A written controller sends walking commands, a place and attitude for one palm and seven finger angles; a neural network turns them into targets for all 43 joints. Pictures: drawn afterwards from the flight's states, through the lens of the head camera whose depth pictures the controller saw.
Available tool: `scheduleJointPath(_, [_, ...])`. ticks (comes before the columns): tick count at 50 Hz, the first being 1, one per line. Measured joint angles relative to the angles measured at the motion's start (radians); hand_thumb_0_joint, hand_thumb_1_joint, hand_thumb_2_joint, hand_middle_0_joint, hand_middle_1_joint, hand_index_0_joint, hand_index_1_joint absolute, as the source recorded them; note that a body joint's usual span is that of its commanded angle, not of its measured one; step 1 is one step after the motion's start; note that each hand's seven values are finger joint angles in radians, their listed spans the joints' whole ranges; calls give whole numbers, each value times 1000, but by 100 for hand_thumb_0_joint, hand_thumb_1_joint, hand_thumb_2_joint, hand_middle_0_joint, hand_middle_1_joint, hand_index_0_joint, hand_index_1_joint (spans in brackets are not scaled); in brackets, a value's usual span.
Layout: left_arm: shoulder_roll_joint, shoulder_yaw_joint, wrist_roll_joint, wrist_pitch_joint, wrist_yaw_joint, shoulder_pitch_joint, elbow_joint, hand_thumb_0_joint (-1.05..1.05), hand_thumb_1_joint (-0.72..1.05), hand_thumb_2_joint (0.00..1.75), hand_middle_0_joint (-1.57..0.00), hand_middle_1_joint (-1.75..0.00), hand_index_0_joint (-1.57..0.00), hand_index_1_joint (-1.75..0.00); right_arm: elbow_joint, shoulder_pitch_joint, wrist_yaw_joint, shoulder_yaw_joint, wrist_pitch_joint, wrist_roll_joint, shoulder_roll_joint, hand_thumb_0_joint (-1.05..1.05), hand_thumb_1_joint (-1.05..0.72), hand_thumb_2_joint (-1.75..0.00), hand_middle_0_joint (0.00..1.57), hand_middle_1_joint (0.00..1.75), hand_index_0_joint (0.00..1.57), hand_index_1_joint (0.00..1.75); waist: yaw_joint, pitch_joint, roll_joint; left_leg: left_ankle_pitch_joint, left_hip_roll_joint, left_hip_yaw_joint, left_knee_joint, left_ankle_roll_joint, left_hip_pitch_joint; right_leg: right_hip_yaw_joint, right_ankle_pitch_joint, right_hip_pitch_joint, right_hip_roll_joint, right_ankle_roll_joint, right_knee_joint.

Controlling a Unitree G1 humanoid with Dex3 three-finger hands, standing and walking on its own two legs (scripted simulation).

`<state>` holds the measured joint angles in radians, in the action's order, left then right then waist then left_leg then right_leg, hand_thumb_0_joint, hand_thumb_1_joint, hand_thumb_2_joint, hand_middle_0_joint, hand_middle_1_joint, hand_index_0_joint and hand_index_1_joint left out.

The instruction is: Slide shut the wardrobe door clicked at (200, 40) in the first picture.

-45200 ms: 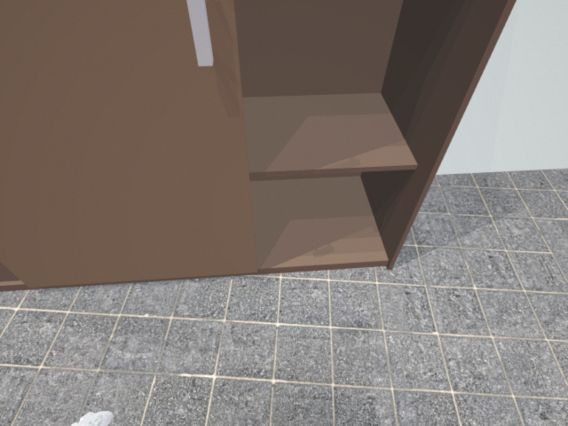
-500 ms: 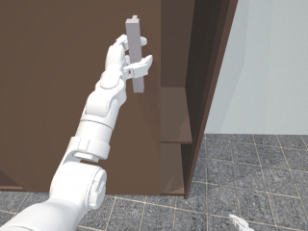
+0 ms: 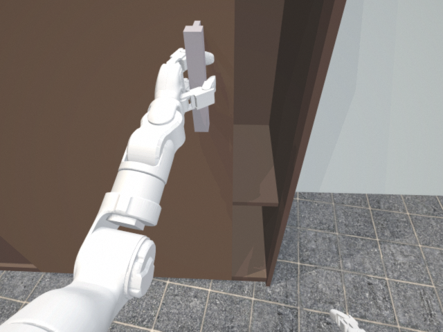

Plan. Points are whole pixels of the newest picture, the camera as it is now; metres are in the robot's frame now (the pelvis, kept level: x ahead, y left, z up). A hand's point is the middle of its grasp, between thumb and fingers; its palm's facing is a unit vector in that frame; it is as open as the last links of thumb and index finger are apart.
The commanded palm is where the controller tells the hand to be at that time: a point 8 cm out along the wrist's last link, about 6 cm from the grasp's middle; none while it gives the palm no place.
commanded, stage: grip the handle and tug to test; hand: left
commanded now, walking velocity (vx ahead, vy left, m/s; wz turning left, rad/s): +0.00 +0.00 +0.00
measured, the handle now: (199, 79) +0.49 +0.06 +0.25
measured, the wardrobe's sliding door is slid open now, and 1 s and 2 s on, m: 0.15 0.15 0.15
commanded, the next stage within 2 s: tug the door sideways, standing still in 0.32 s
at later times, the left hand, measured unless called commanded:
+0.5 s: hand (207, 93) +0.43 +0.04 +0.25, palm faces -0.04 -1.00 -0.02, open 6.4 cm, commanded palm +0.41 +0.08 +0.25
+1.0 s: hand (210, 93) +0.43 +0.04 +0.25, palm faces +0.03 -1.00 -0.08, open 6.5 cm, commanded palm +0.41 +0.03 +0.25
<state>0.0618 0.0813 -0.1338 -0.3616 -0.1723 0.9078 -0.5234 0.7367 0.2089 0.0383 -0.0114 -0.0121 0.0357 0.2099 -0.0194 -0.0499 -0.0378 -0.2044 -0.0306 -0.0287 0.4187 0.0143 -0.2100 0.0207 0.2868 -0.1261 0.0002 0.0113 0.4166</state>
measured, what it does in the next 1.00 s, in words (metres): stands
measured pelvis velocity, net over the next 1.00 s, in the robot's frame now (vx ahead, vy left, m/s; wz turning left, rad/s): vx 0.01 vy -0.01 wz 0.05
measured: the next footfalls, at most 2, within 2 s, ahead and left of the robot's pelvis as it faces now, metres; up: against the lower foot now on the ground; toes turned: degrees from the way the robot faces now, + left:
none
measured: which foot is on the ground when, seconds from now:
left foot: down 0.00-1.00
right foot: down 0.00-1.00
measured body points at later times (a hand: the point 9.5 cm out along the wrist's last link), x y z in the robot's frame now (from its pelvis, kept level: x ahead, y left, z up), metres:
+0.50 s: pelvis +0.03 +0.00 +0.00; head +0.01 -0.03 +0.45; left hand +0.43 +0.09 +0.25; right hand +0.19 -0.24 -0.11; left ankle +0.01 +0.13 -0.74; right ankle -0.04 -0.11 -0.74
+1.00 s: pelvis +0.01 -0.01 +0.00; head +0.00 -0.03 +0.45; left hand +0.42 +0.09 +0.26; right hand +0.18 -0.21 -0.12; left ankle +0.01 +0.13 -0.74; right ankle -0.04 -0.11 -0.74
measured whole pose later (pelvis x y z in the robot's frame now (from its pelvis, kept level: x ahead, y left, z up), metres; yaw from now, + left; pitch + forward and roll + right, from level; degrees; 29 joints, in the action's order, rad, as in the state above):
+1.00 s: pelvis +0.01 -0.01 +0.00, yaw +3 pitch +0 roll +0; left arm 0.02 -0.03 -0.12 -0.39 -0.24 0.92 -0.45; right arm 0.72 0.17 -0.01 -0.01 0.03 0.03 0.19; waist 0.02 -0.03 -0.04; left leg -0.23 -0.01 0.02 0.47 0.02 -0.24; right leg 0.07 0.34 -0.14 -0.01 0.02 0.47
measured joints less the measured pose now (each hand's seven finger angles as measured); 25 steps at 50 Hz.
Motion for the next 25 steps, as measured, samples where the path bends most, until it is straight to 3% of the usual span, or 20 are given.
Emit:
scheduleJointPath(13, [10,-9,0,-17,-2,-90,135,-1,67,76,-34,-138,-28,-136,-26,6,-19,5,15,6,3,1,-90,-90,20,30,20,30,-6,1,-9,-8,-1,-15,-13,1,21,-15,5,13,0,0,-9])
scheduleJointPath(25, [7,-27,-7,-114,12,-208,362,-2,68,73,-32,-139,-25,-135,-68,-46,-37,2,67,4,8,1,-90,-90,20,30,20,30,0,-12,-11,-40,0,-13,-4,3,38,-12,36,34,-1,3,-6])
